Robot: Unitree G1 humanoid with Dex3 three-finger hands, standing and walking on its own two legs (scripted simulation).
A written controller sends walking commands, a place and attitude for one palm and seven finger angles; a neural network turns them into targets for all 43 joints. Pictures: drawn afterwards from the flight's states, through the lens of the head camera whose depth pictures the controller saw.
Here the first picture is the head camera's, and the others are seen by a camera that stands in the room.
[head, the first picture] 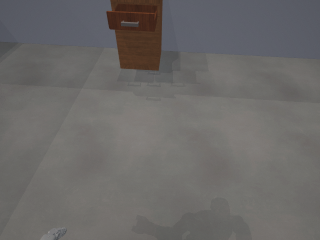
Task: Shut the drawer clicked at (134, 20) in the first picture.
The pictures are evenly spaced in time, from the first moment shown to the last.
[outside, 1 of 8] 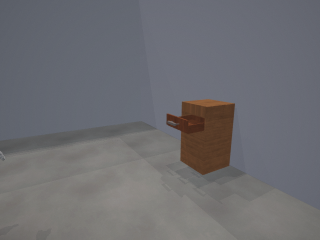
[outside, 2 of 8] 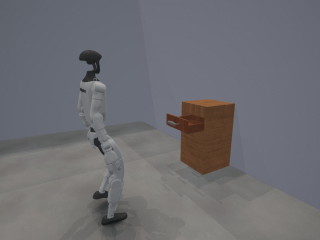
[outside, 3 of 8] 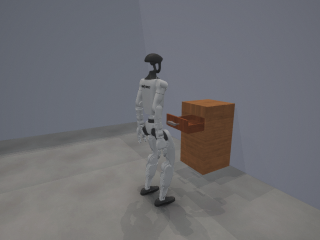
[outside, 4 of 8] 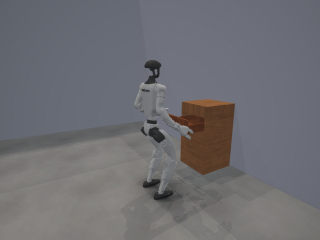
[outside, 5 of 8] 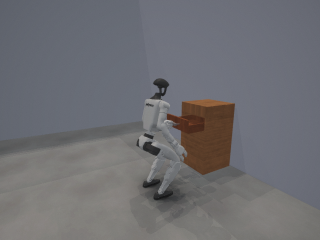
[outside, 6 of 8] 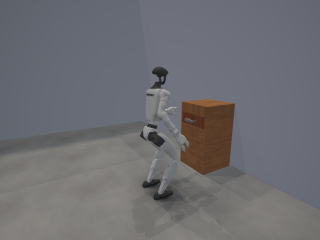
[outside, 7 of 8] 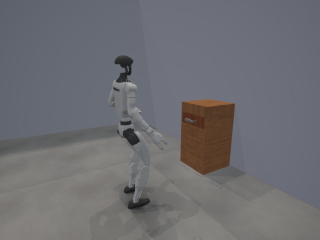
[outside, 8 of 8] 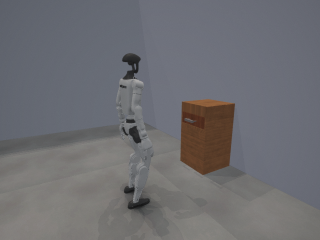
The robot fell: no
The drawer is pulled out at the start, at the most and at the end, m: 0.24 0.24 0.00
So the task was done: yes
